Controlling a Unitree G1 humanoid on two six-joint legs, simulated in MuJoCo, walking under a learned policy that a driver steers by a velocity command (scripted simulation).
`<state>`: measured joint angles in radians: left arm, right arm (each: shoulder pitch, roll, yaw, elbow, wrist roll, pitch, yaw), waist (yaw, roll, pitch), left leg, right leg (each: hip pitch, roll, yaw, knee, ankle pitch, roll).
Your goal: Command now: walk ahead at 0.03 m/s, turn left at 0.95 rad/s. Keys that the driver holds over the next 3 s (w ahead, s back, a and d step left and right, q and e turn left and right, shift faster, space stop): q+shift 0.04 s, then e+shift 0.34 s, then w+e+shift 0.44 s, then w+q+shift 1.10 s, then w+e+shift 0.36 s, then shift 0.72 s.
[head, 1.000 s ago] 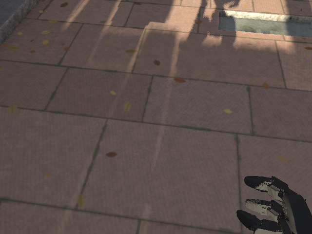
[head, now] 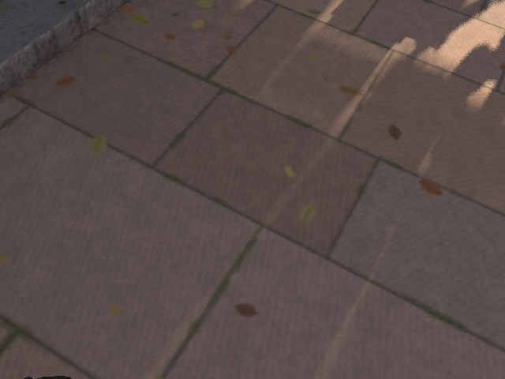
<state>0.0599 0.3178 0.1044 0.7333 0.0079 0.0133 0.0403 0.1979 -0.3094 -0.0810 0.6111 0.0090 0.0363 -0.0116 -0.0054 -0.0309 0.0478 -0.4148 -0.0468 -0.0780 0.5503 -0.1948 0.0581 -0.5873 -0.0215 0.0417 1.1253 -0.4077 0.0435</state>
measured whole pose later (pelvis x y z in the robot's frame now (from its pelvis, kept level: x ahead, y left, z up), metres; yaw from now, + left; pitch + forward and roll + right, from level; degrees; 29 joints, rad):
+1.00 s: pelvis +0.32 -0.17 -0.03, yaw -27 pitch +4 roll +5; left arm 0.47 0.26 0.04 0.85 -0.01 -0.04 0.02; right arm -0.01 -0.27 -0.04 0.61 0.03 -0.13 0.05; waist 0.06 -0.04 0.04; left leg -0.54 -0.10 0.03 0.60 -0.14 0.05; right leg 0.00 0.05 0.20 0.92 -0.44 -0.09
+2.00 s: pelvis +1.12 -0.34 +0.00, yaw +23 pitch -2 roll +0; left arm 0.06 0.28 0.01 0.58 0.02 -0.14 0.00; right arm 0.44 -0.26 -0.04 0.73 0.01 -0.06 0.01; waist -0.06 -0.03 0.06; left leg -0.12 -0.18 -0.09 0.44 -0.27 0.16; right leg -0.69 -0.12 0.14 0.99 -0.13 0.04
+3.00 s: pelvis +1.79 -0.22 +0.00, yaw +8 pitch +0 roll +1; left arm 0.19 0.26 0.03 0.78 0.01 0.04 0.05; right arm 0.17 -0.22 0.00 0.81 -0.02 -0.02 0.01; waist -0.02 -0.02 0.03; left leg -0.36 -0.10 -0.01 0.45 -0.09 0.08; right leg -0.37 -0.05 0.09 0.67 -0.31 0.05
